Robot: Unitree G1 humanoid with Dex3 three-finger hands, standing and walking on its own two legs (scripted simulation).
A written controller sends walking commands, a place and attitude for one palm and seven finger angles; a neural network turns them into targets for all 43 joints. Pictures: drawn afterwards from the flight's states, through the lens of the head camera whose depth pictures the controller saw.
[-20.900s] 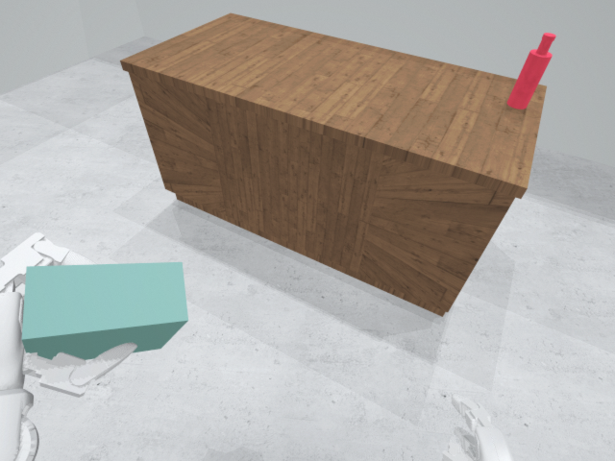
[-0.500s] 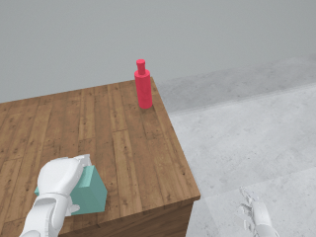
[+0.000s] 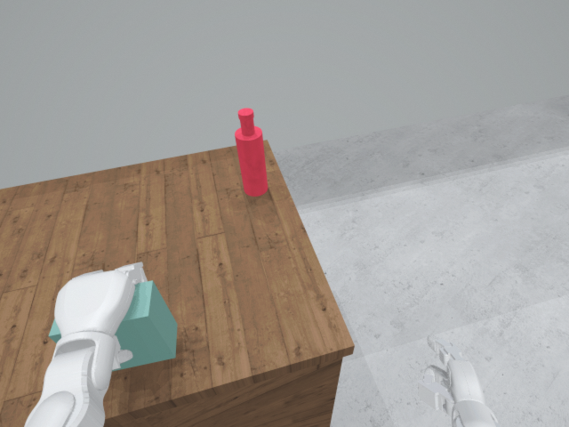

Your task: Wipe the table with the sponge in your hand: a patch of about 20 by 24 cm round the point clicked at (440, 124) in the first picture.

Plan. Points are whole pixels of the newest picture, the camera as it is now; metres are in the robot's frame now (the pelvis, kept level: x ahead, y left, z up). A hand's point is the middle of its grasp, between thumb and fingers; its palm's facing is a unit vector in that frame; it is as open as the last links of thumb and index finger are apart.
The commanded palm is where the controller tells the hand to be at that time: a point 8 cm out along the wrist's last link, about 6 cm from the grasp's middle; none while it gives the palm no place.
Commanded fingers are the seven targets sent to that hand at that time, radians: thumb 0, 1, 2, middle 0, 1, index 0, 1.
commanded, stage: lower the sponge onto the table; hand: left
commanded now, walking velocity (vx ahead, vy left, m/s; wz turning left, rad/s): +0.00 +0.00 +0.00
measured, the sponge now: (126, 336) +0.22 +0.29 -0.01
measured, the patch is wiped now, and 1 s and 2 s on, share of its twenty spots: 0.00 0.15 0.30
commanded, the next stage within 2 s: wipe forward along the first lane in 0.70 s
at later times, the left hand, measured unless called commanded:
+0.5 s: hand (114, 319) +0.22 +0.30 +0.03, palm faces -0.02 -0.08 -1.00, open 10.0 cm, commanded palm +0.20 +0.28 +0.08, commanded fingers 0.00 0.10 1.30 -1.20 -1.60 -1.20 -1.60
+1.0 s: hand (117, 321) +0.23 +0.30 +0.01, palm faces -0.06 -0.06 -1.00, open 10.0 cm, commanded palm +0.22 +0.30 +0.06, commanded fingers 0.00 0.10 1.30 -1.20 -1.60 -1.20 -1.60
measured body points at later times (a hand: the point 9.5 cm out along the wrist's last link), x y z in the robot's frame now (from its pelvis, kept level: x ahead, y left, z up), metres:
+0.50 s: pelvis +0.01 +0.00 +0.00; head +0.00 -0.03 +0.45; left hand +0.22 +0.30 +0.08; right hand +0.23 -0.21 -0.09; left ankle +0.01 +0.14 -0.74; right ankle +0.00 -0.12 -0.74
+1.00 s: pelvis +0.00 +0.01 -0.01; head +0.00 -0.02 +0.44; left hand +0.23 +0.30 +0.07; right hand +0.23 -0.21 -0.10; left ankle +0.01 +0.14 -0.74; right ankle +0.00 -0.12 -0.74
